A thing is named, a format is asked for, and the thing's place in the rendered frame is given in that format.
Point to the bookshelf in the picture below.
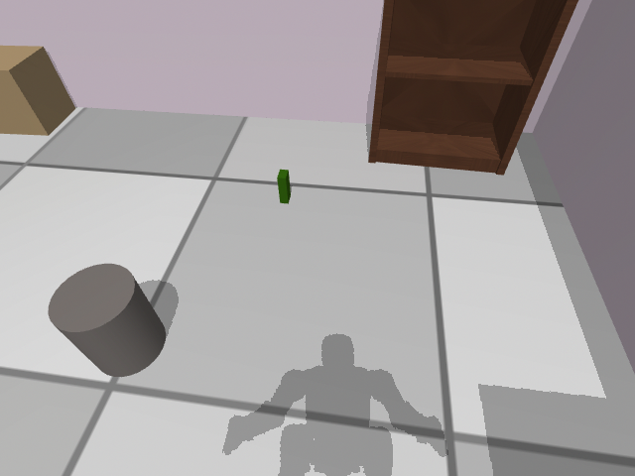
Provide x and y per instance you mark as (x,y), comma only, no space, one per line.
(457,79)

